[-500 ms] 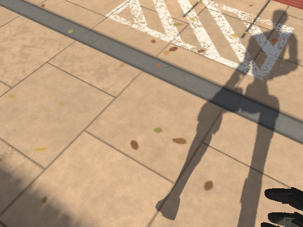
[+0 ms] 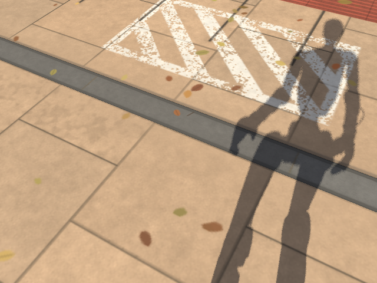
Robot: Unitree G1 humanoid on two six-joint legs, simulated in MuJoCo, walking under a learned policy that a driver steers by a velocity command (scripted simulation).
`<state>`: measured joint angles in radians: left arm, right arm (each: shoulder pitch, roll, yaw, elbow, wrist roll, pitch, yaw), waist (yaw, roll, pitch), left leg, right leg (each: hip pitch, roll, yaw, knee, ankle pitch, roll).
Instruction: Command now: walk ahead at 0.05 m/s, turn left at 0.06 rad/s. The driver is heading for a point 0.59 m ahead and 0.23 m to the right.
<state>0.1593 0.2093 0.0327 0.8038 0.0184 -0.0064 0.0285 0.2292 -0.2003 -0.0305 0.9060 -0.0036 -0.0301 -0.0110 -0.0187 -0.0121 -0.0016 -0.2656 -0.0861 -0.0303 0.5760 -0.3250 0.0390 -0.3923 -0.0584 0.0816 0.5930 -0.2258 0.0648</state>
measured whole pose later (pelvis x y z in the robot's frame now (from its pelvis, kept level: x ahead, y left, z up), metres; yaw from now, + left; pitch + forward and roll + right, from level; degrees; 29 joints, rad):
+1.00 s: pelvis +0.16 -0.10 -0.01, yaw +1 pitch +1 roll +0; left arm 0.19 0.26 0.08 0.94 -0.02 -0.12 -0.03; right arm 0.39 -0.25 -0.06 1.03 0.04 -0.09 -0.01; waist 0.00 0.04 -0.01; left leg -0.25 0.03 -0.11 1.06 -0.46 0.07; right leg -0.39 -0.03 -0.07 0.72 -0.35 -0.03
